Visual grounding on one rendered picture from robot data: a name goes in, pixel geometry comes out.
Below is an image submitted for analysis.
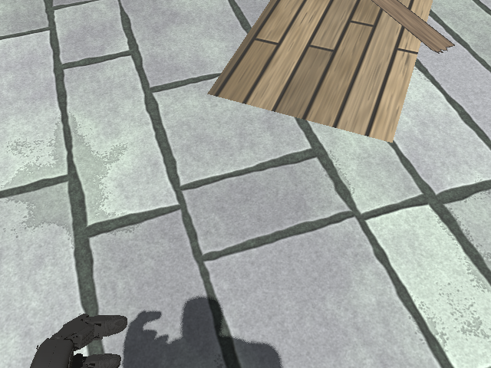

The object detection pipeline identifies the robot left hand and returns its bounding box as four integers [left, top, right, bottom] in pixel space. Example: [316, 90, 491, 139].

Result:
[30, 314, 127, 368]

